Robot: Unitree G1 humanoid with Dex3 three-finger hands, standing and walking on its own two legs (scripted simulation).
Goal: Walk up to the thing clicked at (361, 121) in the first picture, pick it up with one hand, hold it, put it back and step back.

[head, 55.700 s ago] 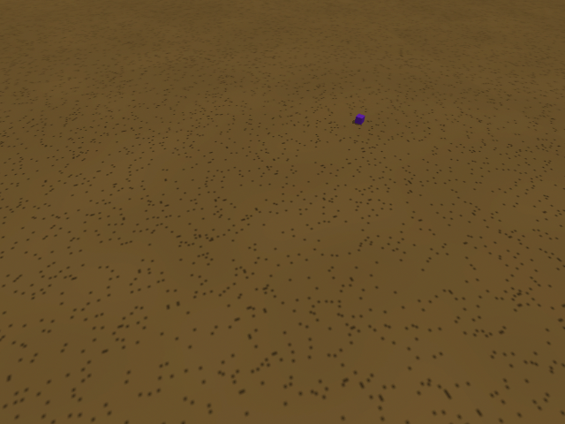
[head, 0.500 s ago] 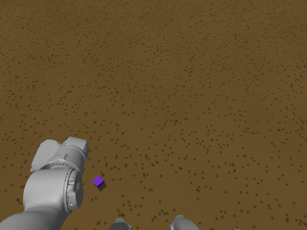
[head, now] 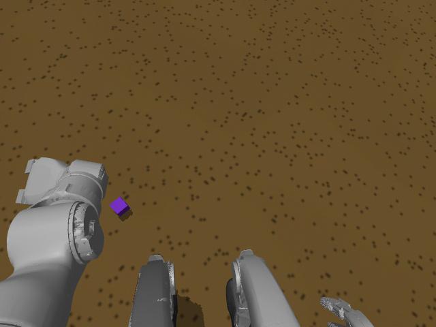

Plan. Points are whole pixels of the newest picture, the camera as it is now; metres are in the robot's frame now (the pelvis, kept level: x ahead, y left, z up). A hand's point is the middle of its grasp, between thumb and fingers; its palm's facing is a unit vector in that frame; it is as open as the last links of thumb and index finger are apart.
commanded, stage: go down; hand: left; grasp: from above
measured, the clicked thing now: (120, 206) +0.46 +0.31 -0.59
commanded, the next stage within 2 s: none
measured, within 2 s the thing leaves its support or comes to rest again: neither
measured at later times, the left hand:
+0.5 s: hand (73, 181) +0.41 +0.28 -0.12, palm faces +0.02 -0.47 -0.88, open 12.2 cm
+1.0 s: hand (65, 180) +0.41 +0.29 -0.12, palm faces -0.01 -0.46 -0.89, open 12.2 cm
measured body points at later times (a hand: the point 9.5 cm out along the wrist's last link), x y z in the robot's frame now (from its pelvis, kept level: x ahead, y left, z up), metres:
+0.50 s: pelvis -0.01 +0.00 -0.03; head +0.17 +0.02 +0.38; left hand +0.41 +0.30 -0.07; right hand +0.05 -0.27 -0.16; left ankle +0.05 +0.13 -0.57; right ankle +0.05 -0.12 -0.57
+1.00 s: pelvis -0.01 +0.00 -0.05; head +0.16 +0.02 +0.36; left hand +0.42 +0.31 -0.07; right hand +0.03 -0.27 -0.18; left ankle +0.05 +0.13 -0.57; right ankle +0.05 -0.12 -0.57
